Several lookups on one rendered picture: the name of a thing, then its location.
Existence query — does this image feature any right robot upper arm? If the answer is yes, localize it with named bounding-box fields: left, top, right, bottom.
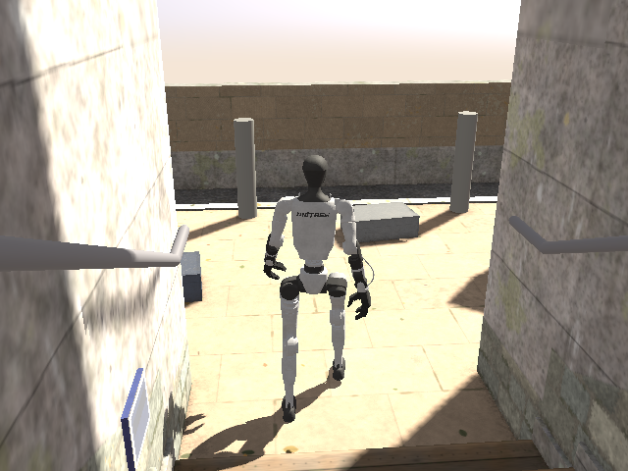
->
left=335, top=198, right=357, bottom=255

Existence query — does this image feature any left robot upper arm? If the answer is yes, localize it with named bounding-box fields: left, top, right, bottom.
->
left=269, top=196, right=294, bottom=247

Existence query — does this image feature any right robot foot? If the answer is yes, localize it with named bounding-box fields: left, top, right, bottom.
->
left=333, top=358, right=345, bottom=381

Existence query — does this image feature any left robot thigh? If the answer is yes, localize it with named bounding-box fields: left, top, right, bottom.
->
left=280, top=275, right=300, bottom=356

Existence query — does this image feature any robot left forearm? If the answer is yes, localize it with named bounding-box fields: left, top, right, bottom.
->
left=264, top=232, right=280, bottom=266

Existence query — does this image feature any robot right forearm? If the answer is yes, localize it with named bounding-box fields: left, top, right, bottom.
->
left=348, top=240, right=369, bottom=292

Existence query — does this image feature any left robot hand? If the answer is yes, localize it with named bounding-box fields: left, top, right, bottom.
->
left=263, top=261, right=287, bottom=280

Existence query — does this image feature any right robot hand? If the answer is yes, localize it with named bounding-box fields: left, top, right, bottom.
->
left=347, top=290, right=371, bottom=320

